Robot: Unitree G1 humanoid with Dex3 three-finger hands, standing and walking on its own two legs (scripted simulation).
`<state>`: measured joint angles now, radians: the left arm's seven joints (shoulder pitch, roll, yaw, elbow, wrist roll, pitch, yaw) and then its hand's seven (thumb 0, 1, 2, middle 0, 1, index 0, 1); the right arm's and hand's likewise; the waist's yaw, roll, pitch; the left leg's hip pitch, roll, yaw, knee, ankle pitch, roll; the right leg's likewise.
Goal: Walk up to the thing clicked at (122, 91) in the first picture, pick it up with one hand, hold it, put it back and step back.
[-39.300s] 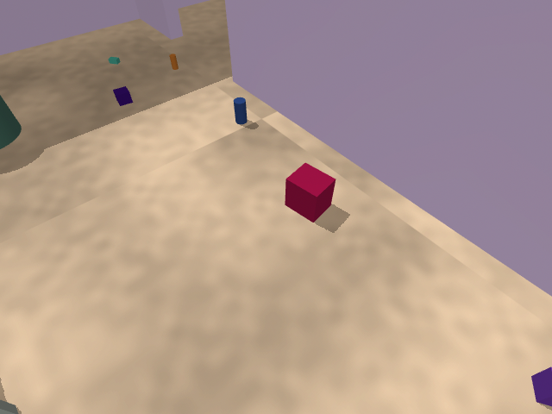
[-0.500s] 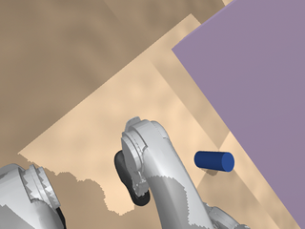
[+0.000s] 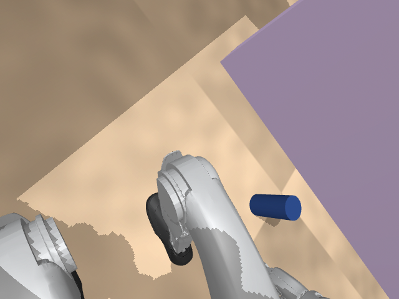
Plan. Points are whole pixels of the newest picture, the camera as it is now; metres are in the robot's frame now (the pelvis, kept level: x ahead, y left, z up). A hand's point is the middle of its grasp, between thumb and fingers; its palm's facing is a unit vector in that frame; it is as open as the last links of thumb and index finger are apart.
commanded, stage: close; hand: left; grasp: from above
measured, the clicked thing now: out of the picture +0.46 +0.32 -0.28
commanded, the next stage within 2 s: settle in 0.58 s
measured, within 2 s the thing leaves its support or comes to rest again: leaves its support in 1.02 s
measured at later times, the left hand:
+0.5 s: hand out of the picture +0.45 +0.32 -0.25, palm faces -0.41 -0.19 -0.89, open 11.9 cm
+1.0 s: hand out of the picture +0.46 +0.32 -0.24, palm faces -0.39 -0.20 -0.90, open 11.7 cm
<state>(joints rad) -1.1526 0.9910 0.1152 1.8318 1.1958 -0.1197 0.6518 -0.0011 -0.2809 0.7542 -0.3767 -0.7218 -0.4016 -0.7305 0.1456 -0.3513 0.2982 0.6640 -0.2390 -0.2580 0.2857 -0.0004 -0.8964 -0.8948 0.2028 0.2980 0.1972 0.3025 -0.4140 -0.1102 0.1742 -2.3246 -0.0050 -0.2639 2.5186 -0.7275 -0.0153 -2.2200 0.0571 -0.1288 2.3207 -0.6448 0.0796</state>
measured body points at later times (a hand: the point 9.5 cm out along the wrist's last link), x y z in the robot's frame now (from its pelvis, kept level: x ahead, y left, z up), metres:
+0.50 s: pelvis +0.00 +0.00 +0.00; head +0.28 +0.12 +0.33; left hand +0.47 +0.33 -0.20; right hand +0.03 -0.25 -0.05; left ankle +0.06 +0.13 -0.28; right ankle +0.12 -0.13 -0.28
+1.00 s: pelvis +0.00 +0.00 +0.01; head +0.28 +0.13 +0.33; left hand +0.47 +0.33 -0.19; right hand +0.03 -0.25 -0.05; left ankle +0.06 +0.13 -0.28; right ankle +0.12 -0.13 -0.28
